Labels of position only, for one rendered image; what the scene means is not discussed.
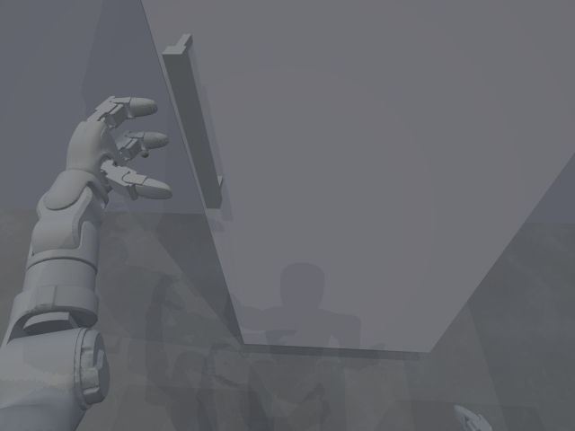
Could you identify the handle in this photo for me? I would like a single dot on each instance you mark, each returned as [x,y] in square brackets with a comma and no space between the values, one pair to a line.
[178,67]

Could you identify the fridge door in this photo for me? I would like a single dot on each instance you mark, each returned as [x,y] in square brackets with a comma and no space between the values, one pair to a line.
[377,155]

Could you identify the robot left upper arm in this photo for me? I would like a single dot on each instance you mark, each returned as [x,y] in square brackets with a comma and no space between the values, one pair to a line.
[49,381]

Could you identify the robot right hand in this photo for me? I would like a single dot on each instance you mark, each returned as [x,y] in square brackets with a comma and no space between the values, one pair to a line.
[469,420]

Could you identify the robot left forearm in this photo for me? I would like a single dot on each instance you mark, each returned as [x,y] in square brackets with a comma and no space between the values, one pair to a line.
[59,287]

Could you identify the robot left hand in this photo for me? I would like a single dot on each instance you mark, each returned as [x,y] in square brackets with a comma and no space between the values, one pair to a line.
[92,147]

